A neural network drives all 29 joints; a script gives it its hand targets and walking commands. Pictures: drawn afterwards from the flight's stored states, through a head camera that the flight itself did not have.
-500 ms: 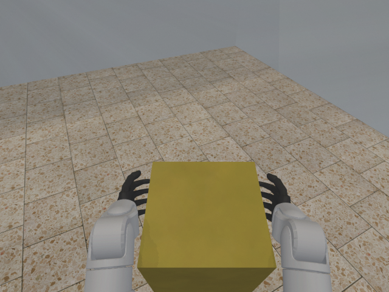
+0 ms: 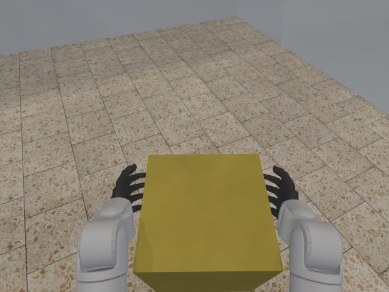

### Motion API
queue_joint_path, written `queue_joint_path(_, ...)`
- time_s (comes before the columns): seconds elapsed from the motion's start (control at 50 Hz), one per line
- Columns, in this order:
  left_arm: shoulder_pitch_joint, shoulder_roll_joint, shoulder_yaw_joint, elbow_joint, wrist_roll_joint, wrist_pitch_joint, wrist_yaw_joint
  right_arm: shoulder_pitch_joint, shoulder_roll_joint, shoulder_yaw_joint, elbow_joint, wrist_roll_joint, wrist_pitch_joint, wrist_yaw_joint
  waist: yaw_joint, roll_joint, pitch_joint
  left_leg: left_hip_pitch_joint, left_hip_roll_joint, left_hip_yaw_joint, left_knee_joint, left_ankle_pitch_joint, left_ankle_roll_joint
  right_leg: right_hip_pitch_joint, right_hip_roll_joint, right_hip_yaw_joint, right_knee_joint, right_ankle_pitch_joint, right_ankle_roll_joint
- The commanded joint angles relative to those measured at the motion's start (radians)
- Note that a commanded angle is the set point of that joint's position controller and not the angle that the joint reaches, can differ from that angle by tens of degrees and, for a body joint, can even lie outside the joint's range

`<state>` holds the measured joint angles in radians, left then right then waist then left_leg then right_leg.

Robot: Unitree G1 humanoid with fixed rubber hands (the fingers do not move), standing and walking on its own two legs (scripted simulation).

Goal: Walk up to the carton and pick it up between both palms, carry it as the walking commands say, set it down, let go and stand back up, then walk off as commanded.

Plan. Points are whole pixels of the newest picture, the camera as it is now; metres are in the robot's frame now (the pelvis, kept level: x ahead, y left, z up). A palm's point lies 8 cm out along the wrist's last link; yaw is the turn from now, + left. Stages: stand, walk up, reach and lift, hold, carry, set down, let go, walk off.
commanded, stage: carry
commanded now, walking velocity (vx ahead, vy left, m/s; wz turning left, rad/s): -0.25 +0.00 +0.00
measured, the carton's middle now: (203, 228) +0.26 -0.01 +0.00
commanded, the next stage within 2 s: none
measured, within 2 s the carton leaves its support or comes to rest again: neither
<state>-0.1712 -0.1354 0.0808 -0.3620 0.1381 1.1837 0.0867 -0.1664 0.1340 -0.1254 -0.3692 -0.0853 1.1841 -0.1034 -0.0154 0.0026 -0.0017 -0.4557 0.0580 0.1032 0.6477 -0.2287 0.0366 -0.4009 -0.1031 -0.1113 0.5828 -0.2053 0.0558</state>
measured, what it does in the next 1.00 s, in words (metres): walks backwards: left foot, then right foot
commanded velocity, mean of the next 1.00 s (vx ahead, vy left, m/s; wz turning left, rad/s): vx -0.25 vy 0.00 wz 0.00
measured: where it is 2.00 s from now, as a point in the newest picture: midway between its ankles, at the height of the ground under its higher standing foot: outside the picture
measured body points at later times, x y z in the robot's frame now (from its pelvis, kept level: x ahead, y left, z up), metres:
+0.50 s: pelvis -0.15 +0.03 +0.01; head -0.13 +0.07 +0.46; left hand +0.14 +0.18 +0.08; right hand +0.14 -0.12 +0.11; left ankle -0.03 +0.10 -0.72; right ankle -0.19 -0.12 -0.63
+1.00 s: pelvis -0.30 +0.04 +0.01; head -0.30 +0.03 +0.46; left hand -0.01 +0.17 +0.10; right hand -0.03 -0.13 +0.09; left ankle -0.33 +0.15 -0.69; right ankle -0.29 -0.09 -0.72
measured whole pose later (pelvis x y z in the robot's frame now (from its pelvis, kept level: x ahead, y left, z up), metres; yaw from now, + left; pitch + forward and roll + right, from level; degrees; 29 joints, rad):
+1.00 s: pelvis -0.30 +0.04 +0.01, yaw -2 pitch +4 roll -1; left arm -0.21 -0.14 0.11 -0.32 0.14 1.21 0.08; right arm -0.21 0.14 -0.15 -0.34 -0.09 1.22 -0.11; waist -0.02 0.03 -0.08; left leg -0.42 0.01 0.01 0.84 -0.46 -0.06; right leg -0.36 -0.05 -0.11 0.54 -0.24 0.00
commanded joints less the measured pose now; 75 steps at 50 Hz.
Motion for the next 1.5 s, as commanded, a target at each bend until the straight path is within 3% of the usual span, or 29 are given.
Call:
queue_joint_path(0.0,-0.434,-0.932,-0.728,-0.107,-0.41,0.004,-0.234,-0.409,0.897,0.756,-0.086,0.402,0.02,0.297,0.0,0.105,-0.37,0.113,0.135,-0.11,-0.131,0.187,0.029,0.083,-0.024,0.001,0.014,0.088,-0.059)
queue_joint_path(0.08,-0.385,-0.927,-0.713,-0.051,-0.39,0.023,-0.239,-0.394,0.873,0.738,-0.069,0.389,0.025,0.3,0.007,0.042,-0.306,-0.031,0.082,-0.069,-0.082,-0.13,0.018,0.041,-0.052,0.076,-0.059,-0.134,-0.099)
queue_joint_path(0.12,-0.422,-0.935,-0.698,-0.057,-0.389,0.021,-0.24,-0.428,0.875,0.742,-0.055,0.395,0.028,0.306,0.023,-0.203,-0.318,0.057,-0.05,0.049,0.32,-0.134,-0.013,-0.124,-0.196,0.216,-0.239,-0.195,-0.186)
queue_joint_path(0.16,-0.395,-0.907,-0.672,-0.049,-0.385,0.025,-0.24,-0.437,0.879,0.75,-0.04,0.412,0.031,0.306,-0.002,-0.311,-0.3,0.094,-0.01,-0.088,0.518,-0.238,-0.009,-0.223,-0.317,0.238,-0.361,-0.255,-0.193)
queue_joint_path(0.2,-0.444,-0.929,-0.688,-0.069,-0.393,0.029,-0.241,-0.409,0.896,0.749,-0.015,0.419,0.037,0.311,-0.026,-0.248,-0.312,0.102,0.052,-0.153,0.225,-0.189,0.012,-0.115,-0.247,0.124,-0.259,-0.166,-0.091)
queue_joint_path(0.24,-0.412,-0.959,-0.684,-0.042,-0.372,0.034,-0.233,-0.439,0.92,0.753,-0.025,0.426,0.034,0.314,-0.012,-0.001,-0.346,0.132,-0.018,-0.094,-0.158,-0.025,0.002,0.026,-0.067,-0.048,0.06,-0.077,-0.061)
queue_joint_path(0.26,-0.372,-0.954,-0.678,-0.016,-0.359,0.037,-0.23,-0.43,0.907,0.74,-0.042,0.435,0.037,0.322,0.007,0.194,-0.308,0.165,0.147,-0.306,-0.247,0.16,0.017,-0.109,-0.032,-0.039,0.224,-0.238,-0.038)
queue_joint_path(0.28,-0.393,-0.935,-0.711,-0.063,-0.378,0.038,-0.226,-0.382,0.878,0.73,-0.05,0.437,0.027,0.325,-0.004,0.478,-0.314,0.054,0.371,-0.582,-0.398,0.289,0.144,-0.217,0.084,-0.021,0.508,-0.487,-0.015)
queue_joint_path(0.3,-0.433,-0.955,-0.712,-0.066,-0.394,0.035,-0.22,-0.427,0.904,0.727,-0.079,0.432,0.034,0.32,0.003,0.441,-0.289,-0.054,0.371,-0.589,-0.439,0.15,0.182,-0.169,0.102,0.165,0.668,-0.472,-0.035)
queue_joint_path(0.34,-0.437,-0.992,-0.71,-0.036,-0.422,0.025,-0.219,-0.492,0.905,0.716,-0.094,0.432,0.035,0.325,0.02,0.178,-0.303,0.027,0.233,-0.341,-0.326,0.07,0.088,-0.219,0.114,0.181,0.779,-0.248,-0.045)
queue_joint_path(0.36,-0.423,-0.992,-0.724,-0.06,-0.429,0.014,-0.22,-0.463,0.871,0.715,-0.099,0.432,0.028,0.329,0.014,0.153,-0.322,0.105,0.219,-0.292,-0.295,0.091,0.061,-0.262,0.117,0.165,0.799,-0.194,-0.037)
queue_joint_path(0.46,-0.362,-0.92,-0.727,-0.059,-0.419,0.017,-0.207,-0.324,0.847,0.667,-0.018,0.383,0.026,0.323,0.025,0.206,-0.385,0.292,0.191,-0.293,-0.352,0.036,0.035,-0.152,0.126,0.061,0.506,-0.253,0.016)
queue_joint_path(0.56,-0.351,-0.893,-0.683,0.013,-0.401,0.037,-0.234,-0.3,0.843,0.634,0.04,0.318,0.031,0.315,0.009,0.276,-0.344,0.308,0.237,-0.332,-0.449,-0.009,0.072,0.048,0.159,0.047,0.064,-0.364,-0.055)
queue_joint_path(0.62,-0.361,-0.9,-0.687,-0.011,-0.414,0.037,-0.25,-0.346,0.862,0.672,0.016,0.333,0.03,0.31,0.031,0.226,-0.348,0.219,0.136,-0.203,-0.458,-0.056,-0.049,0.302,0.166,-0.024,-0.297,-0.211,-0.081)
queue_joint_path(0.64,-0.359,-0.903,-0.682,0.002,-0.415,0.037,-0.247,-0.375,0.862,0.676,0.007,0.345,0.03,0.308,0.027,0.139,-0.316,0.125,0.097,-0.16,-0.402,-0.077,-0.091,0.377,0.116,0.027,-0.369,-0.223,-0.088)
queue_joint_path(0.66,-0.407,-0.898,-0.68,-0.047,-0.422,0.037,-0.253,-0.386,0.847,0.693,0.002,0.337,0.03,0.306,0.025,-0.032,-0.306,0.02,0.065,-0.128,-0.217,-0.072,-0.075,0.415,-0.055,0.224,-0.394,-0.261,-0.086)
queue_joint_path(0.68,-0.446,-0.911,-0.676,-0.026,-0.423,0.035,-0.251,-0.459,0.882,0.722,-0.049,0.378,0.035,0.306,0.026,-0.293,-0.24,-0.134,-0.04,0.01,0.065,-0.251,-0.122,0.238,-0.327,0.476,-0.414,-0.173,-0.196)
queue_joint_path(0.7,-0.425,-0.928,-0.692,-0.001,-0.433,0.034,-0.252,-0.528,0.872,0.729,-0.085,0.396,0.036,0.304,0.029,-0.239,-0.157,-0.086,0.012,-0.132,0.326,-0.257,-0.092,0.008,-0.373,0.387,-0.408,-0.037,-0.288)
queue_joint_path(0.74,-0.454,-0.905,-0.676,-0.091,-0.445,0.028,-0.259,-0.519,0.943,0.783,-0.059,0.434,0.037,0.301,0.002,-0.039,-0.161,-0.111,-0.06,-0.18,0.511,-0.132,-0.075,0.026,-0.194,0.132,-0.316,0.146,-0.169)
queue_joint_path(0.78,-0.444,-0.913,-0.646,-0.064,-0.445,0.032,-0.254,-0.533,0.933,0.779,-0.06,0.45,0.038,0.288,0.002,-0.123,-0.225,-0.147,-0.069,-0.154,0.596,-0.063,-0.081,0.153,-0.124,0.051,-0.206,0.402,-0.131)
queue_joint_path(0.9,-0.315,-0.873,-0.587,0.05,-0.368,0.044,-0.244,-0.414,0.877,0.745,0.022,0.409,0.075,0.276,0.027,-0.234,-0.322,-0.195,-0.047,-0.093,0.3,-0.268,-0.113,0.454,-0.202,0.226,-0.084,0.847,-0.226)
queue_joint_path(0.98,-0.336,-0.904,-0.616,0.051,-0.363,0.039,-0.243,-0.429,0.896,0.741,0.025,0.411,0.064,0.287,0.036,-0.242,-0.346,-0.025,-0.056,-0.063,-0.018,-0.204,-0.081,0.41,-0.214,0.247,-0.067,0.795,-0.229)
queue_joint_path(1.02,-0.386,-0.916,-0.651,0.004,-0.383,0.03,-0.245,-0.415,0.913,0.73,0.019,0.403,0.05,0.288,0.02,-0.203,-0.372,0.14,-0.031,-0.046,-0.293,0.067,-0.078,0.335,-0.161,0.188,-0.01,0.656,-0.167)
queue_joint_path(1.04,-0.375,-0.917,-0.661,-0.005,-0.39,0.026,-0.243,-0.381,0.901,0.708,0.017,0.394,0.047,0.289,0.021,-0.128,-0.407,0.302,0.026,-0.095,-0.337,0.109,-0.076,0.208,-0.12,0.157,0.037,0.459,-0.121)
queue_joint_path(1.08,-0.487,-0.932,-0.719,-0.111,-0.439,0.024,-0.251,-0.387,0.936,0.72,0.007,0.382,0.013,0.289,-0.005,0.404,-0.358,0.343,0.357,-0.427,-0.257,0.782,0.168,-0.129,0.076,0.0,0.339,-0.387,-0.019)
queue_joint_path(1.14,-0.496,-0.959,-0.768,-0.128,-0.488,-0.003,-0.245,-0.436,0.921,0.703,-0.08,0.381,0.007,0.283,-0.002,0.115,-0.328,0.28,0.274,-0.27,-0.207,0.733,0.13,-0.167,0.109,0.163,0.641,-0.369,-0.033)
queue_joint_path(1.18,-0.511,-0.956,-0.787,-0.155,-0.488,-0.006,-0.231,-0.381,0.9,0.678,-0.091,0.364,0.0,0.284,0.005,0.13,-0.38,0.351,0.201,-0.224,-0.208,0.54,0.049,-0.208,0.136,0.162,0.678,-0.254,-0.006)
queue_joint_path(1.3,-0.386,-0.916,-0.754,-0.109,-0.436,0.029,-0.207,-0.304,0.848,0.64,-0.039,0.353,0.02,0.301,0.012,0.269,-0.373,0.337,0.174,-0.259,-0.326,0.126,0.048,-0.131,0.151,0.108,0.492,-0.25,0.051)
queue_joint_path(1.48,-0.399,-0.912,-0.709,-0.052,-0.422,0.018,-0.239,-0.382,0.883,0.695,-0.014,0.367,0.018,0.325,0.025,0.26,-0.364,0.278,0.192,-0.299,-0.503,-0.051,0.026,0.194,0.18,0.019,-0.033,-0.3,-0.069)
